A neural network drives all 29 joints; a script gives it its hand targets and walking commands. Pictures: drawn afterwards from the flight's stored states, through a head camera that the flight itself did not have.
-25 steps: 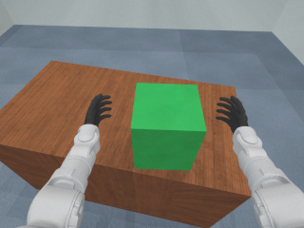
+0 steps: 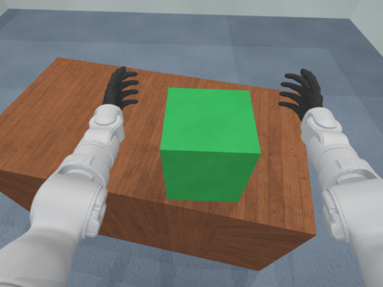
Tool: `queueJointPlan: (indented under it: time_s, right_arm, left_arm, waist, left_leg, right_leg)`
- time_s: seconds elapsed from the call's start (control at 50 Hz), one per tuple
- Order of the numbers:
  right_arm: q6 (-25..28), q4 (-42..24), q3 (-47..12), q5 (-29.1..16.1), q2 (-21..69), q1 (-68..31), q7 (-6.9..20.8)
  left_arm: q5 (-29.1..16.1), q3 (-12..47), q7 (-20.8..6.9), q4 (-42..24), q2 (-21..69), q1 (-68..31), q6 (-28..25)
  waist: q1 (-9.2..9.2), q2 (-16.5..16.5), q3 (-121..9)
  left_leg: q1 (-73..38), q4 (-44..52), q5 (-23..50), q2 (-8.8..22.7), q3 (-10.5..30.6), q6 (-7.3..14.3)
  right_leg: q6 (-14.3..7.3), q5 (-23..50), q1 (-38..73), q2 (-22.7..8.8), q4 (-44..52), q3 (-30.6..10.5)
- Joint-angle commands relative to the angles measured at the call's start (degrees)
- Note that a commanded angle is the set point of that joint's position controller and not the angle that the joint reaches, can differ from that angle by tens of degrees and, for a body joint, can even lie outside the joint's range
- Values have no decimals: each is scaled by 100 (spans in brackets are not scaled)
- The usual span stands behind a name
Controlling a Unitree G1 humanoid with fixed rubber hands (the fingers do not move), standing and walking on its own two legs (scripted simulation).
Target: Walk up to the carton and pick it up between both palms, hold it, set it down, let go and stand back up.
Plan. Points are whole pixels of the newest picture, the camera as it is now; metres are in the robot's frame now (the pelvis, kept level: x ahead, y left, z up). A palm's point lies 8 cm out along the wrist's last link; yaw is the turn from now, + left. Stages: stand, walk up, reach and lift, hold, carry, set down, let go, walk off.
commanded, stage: reach and lift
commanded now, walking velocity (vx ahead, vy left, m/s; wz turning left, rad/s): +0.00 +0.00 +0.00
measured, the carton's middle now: (205, 148) +0.49 -0.02 -0.04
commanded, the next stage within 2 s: none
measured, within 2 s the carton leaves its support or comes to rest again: neither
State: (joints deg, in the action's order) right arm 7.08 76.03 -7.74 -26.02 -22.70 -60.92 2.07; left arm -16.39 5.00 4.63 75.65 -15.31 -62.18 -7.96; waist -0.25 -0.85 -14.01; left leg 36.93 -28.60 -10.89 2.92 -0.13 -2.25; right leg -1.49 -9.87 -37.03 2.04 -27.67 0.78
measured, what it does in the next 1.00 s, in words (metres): stands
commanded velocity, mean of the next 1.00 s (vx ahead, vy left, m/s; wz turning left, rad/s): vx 0.00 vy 0.00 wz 0.00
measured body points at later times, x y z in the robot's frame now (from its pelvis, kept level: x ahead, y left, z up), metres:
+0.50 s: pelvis +0.01 +0.00 +0.00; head +0.09 +0.02 +0.44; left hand +0.49 +0.20 +0.09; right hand +0.49 -0.21 +0.11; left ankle +0.01 +0.14 -0.73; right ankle +0.02 -0.10 -0.73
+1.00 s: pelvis +0.00 +0.00 -0.03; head +0.15 +0.00 +0.40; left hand +0.49 +0.18 +0.01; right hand +0.49 -0.21 +0.02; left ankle +0.01 +0.14 -0.73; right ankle +0.02 -0.10 -0.73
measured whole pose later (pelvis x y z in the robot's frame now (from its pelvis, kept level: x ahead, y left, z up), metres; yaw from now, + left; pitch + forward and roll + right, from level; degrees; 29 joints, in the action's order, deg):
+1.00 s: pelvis +0.00 +0.00 -0.03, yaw +0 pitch +34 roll +0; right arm 23.0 83.8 -5.5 -20.9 -18.8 -62.9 0.8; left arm -16.5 4.1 3.8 90.6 -13.0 -65.5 -27.0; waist 0.0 0.7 -17.6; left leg 58.7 -37.7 -13.2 2.6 0.0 -2.2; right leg -1.3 -12.3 -58.9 1.6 -36.9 0.8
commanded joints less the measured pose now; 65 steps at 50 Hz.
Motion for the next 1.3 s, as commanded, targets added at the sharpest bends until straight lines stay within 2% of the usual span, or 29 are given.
queueJointPlan:
  time_s: [0.0,0.12,0.24,0.38,0.54,0.76,0.98,1.18,1.28]
  right_arm:
    - [40,-609,119,-17,-987,-2662,-12]
    - [-58,-433,123,0,-1006,-2868,-30]
    - [19,-195,96,43,-905,-2691,-45]
    - [451,-134,202,216,-723,-2315,-58]
    - [910,-327,508,497,-683,-2390,-80]
    - [1467,219,311,497,-524,-2230,-108]
    - [1833,72,322,588,-330,-2329,-166]
    - [1942,-254,654,1076,14,-2373,-391]
    - [1857,-284,890,1416,312,-2413,-488]
  left_arm:
    - [-98,-6,-24,-477,-838,-2655,-76]
    - [-127,59,-62,-228,-920,-2942,-9]
    - [12,47,-119,35,-799,-2747,-94]
    - [226,-72,-157,148,-606,-2408,-606]
    - [106,-64,0,91,-548,-2654,-1192]
    - [98,-113,-48,1056,-438,-2289,-1742]
    - [16,-136,-102,812,-385,-2438,-2157]
    - [478,-595,-48,602,-169,-2340,-2197]
    - [765,-875,35,573,-8,-2390,-2181]
  waist:
    - [23,-128,-3440]
    - [61,-79,-3594]
    - [83,20,-3483]
    - [109,121,-3459]
    - [165,288,-4248]
    - [64,83,-4319]
    - [144,-7,-5135]
    - [123,-66,-5458]
    - [109,-145,-5213]
  left_leg:
    - [-1418,45,1149,-261,-141,-1]
    - [-1381,95,1265,-263,-127,-27]
    - [-1441,103,1547,-241,-97,-74]
    - [-1441,16,1749,-214,-87,-136]
    - [-1436,-334,1726,-176,-111,-217]
    - [-649,-733,1712,-180,-149,-199]
    - [7,-1197,1801,-265,-265,-188]
    - [336,-1266,1784,-334,-339,-147]
    - [451,-1144,1514,-335,-357,-98]
  right_leg:
    - [394,1969,1847,-76,64,46]
    - [390,2214,1932,-92,86,54]
    - [365,2400,1908,-94,111,89]
    - [328,2311,1598,-105,83,134]
    - [252,2052,916,-120,-169,206]
    - [300,2022,523,-97,-603,193]
    - [366,2481,597,-90,-1109,128]
    - [386,2721,1045,-85,-1245,52]
    - [371,2441,1166,-99,-1170,10]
